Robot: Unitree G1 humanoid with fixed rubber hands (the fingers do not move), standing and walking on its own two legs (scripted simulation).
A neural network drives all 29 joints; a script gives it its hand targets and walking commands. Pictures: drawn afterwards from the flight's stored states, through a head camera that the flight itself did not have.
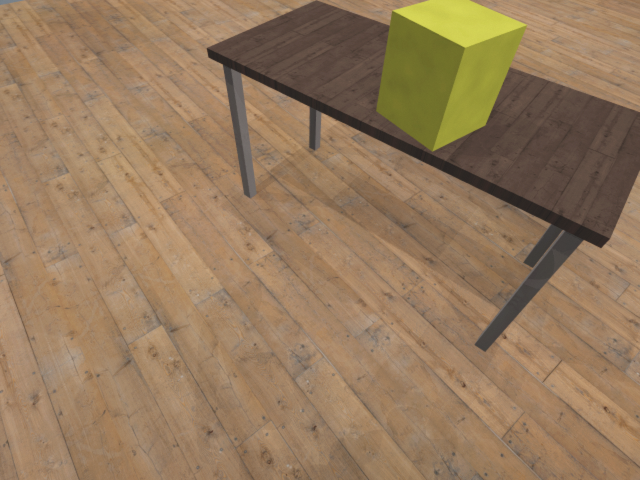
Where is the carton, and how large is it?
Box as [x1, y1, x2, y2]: [376, 0, 526, 151]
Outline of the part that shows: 525,24 469,0 428,0 393,10 391,15 376,110 432,151 484,125 526,26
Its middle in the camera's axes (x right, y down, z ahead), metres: +0.30 -0.41 +0.94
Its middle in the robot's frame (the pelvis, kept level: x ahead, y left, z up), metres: +0.98 -0.30 +0.01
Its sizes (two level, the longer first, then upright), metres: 0.210 0.200 0.250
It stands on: a table, 0.66 m high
